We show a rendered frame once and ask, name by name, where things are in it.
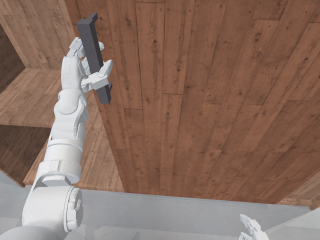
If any robot right hand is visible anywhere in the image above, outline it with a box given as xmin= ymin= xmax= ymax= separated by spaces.
xmin=238 ymin=214 xmax=270 ymax=240

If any left robot forearm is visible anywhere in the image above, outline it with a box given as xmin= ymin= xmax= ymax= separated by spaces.
xmin=22 ymin=88 xmax=89 ymax=226

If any handle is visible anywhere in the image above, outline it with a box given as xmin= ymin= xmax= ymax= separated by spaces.
xmin=76 ymin=12 xmax=113 ymax=104

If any left robot upper arm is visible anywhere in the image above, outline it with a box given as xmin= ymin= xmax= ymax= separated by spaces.
xmin=0 ymin=185 xmax=83 ymax=240

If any robot left hand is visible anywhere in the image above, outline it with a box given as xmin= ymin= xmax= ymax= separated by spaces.
xmin=61 ymin=37 xmax=113 ymax=96

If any wardrobe door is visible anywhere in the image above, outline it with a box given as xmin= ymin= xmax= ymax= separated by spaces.
xmin=64 ymin=0 xmax=320 ymax=205
xmin=285 ymin=171 xmax=320 ymax=200

